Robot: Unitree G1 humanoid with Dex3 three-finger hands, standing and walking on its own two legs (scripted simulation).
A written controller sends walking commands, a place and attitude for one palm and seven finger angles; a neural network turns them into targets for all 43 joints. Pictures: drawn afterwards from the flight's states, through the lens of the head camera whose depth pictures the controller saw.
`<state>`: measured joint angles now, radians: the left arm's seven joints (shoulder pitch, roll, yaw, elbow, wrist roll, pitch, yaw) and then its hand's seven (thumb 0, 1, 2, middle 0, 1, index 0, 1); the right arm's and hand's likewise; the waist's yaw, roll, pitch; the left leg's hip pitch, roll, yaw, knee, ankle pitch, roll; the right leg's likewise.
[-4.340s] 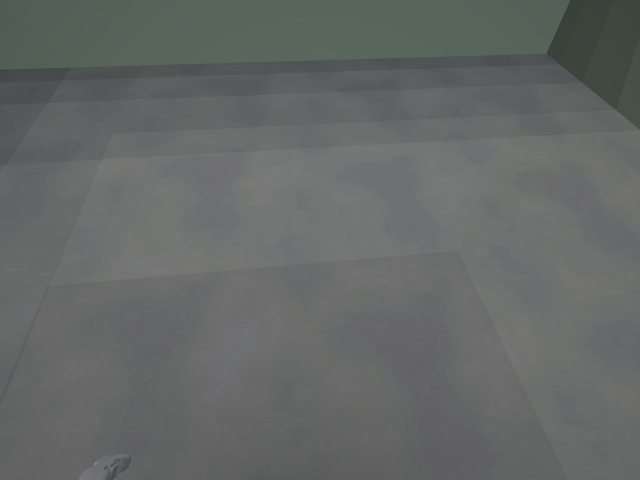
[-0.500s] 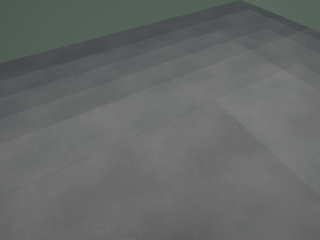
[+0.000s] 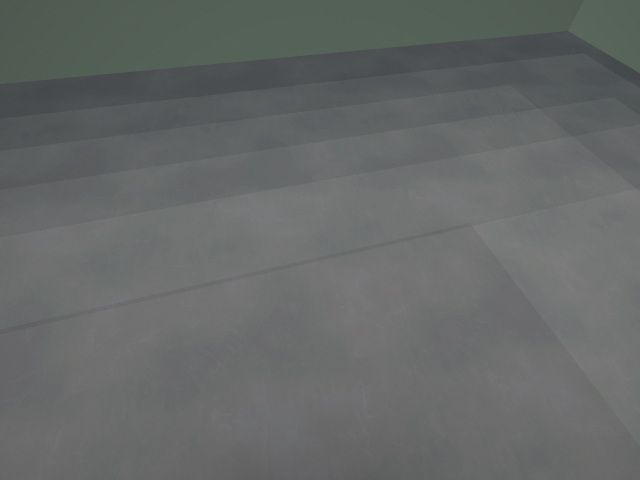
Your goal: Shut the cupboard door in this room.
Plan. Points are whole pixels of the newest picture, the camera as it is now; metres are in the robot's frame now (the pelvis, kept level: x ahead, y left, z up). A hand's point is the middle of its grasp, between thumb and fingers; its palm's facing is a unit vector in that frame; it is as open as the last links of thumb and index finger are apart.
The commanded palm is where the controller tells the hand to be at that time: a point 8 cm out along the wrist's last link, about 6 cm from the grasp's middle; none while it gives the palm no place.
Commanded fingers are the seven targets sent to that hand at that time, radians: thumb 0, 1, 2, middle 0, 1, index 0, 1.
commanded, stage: turn or walk to find it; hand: left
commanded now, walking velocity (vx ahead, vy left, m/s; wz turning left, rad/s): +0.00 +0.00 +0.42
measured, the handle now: out of the picture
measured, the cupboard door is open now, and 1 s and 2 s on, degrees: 81 81 81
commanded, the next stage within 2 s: none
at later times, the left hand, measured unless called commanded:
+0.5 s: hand out of the picture -0.01 +0.14 -0.15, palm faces +0.25 -0.93 -0.26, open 7.3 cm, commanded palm none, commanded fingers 0.00 0.90 0.90 -0.20 -0.30 -0.20 -0.30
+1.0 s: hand out of the picture -0.11 +0.22 -0.17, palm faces +0.45 -0.86 -0.24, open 7.4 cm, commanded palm none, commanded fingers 0.00 0.90 0.90 -0.20 -0.30 -0.20 -0.30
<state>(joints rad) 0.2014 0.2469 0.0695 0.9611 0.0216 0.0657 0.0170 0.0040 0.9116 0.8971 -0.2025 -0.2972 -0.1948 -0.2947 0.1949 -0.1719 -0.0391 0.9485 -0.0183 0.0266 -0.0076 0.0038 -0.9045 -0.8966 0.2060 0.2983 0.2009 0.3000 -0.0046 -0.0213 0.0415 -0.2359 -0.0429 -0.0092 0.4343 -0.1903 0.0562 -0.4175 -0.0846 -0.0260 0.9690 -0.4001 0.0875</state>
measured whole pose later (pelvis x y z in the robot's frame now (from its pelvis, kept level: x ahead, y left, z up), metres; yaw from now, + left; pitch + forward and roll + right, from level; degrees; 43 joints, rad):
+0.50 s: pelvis -0.04 -0.06 +0.00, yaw +14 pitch -1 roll +2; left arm 0.23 0.16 0.03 0.94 0.02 0.01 0.03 0.00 0.92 0.90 -0.21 -0.30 -0.20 -0.30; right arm 0.27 -0.25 -0.10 1.02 -0.02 0.09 0.01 0.01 -0.91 -0.90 0.20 0.30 0.19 0.30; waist -0.02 0.03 0.06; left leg -0.46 0.04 -0.04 1.10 -0.37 -0.08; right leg -0.19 -0.08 -0.20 0.48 -0.27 -0.04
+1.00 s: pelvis -0.08 +0.00 +0.00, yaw +25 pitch +0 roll -1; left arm 0.20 0.25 0.06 0.96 0.02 0.06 0.02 0.00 0.91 0.90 -0.20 -0.30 -0.19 -0.29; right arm 0.17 -0.18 -0.03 0.94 -0.02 0.02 -0.01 0.00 -0.90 -0.90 0.21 0.30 0.20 0.30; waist 0.01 -0.03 0.06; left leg -0.21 -0.03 -0.01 0.45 -0.23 0.05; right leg -0.43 -0.09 -0.03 1.00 -0.41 0.09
